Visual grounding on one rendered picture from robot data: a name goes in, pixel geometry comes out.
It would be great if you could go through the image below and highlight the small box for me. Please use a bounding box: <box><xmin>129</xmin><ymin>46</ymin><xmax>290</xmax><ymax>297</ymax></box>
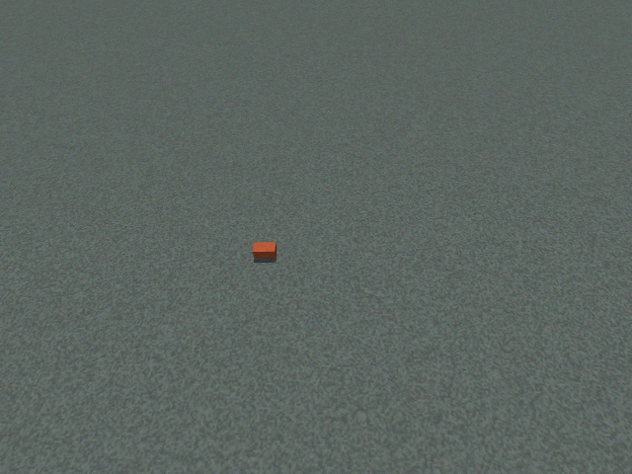
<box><xmin>253</xmin><ymin>242</ymin><xmax>277</xmax><ymax>258</ymax></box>

